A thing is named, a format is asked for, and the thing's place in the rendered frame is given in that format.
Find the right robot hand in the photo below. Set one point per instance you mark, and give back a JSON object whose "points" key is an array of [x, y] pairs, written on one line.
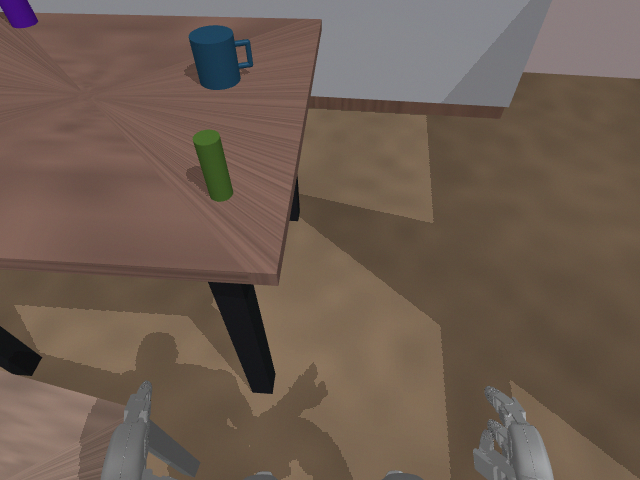
{"points": [[524, 456]]}

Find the chair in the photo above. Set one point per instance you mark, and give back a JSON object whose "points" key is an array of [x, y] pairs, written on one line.
{"points": [[51, 433]]}

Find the left robot hand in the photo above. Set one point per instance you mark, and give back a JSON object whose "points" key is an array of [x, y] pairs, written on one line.
{"points": [[128, 448]]}

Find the table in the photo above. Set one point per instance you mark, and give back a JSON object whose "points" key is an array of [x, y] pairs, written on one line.
{"points": [[99, 174]]}

